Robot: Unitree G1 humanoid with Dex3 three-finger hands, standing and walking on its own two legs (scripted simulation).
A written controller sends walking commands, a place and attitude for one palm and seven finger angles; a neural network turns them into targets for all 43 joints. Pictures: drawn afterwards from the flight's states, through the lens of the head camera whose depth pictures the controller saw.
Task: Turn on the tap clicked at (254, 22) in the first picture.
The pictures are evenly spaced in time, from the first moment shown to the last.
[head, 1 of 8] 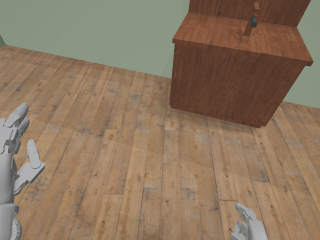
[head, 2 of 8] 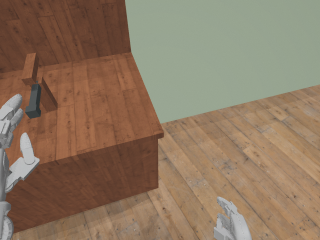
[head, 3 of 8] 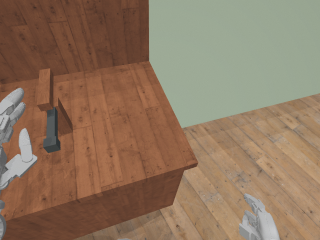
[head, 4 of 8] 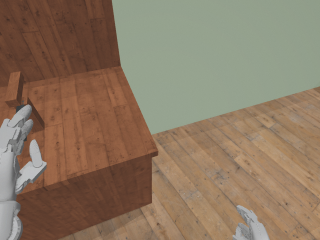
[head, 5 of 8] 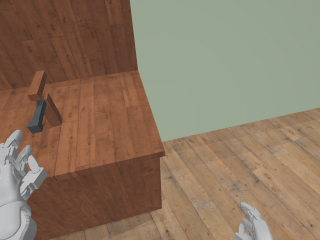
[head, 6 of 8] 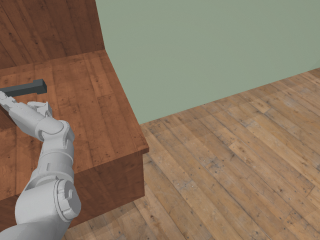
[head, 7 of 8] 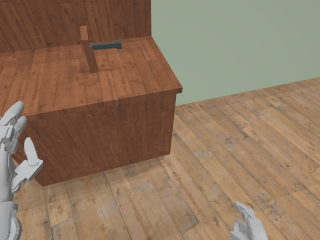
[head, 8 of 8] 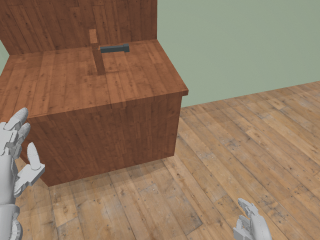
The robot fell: no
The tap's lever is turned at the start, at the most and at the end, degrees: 0 86 86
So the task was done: yes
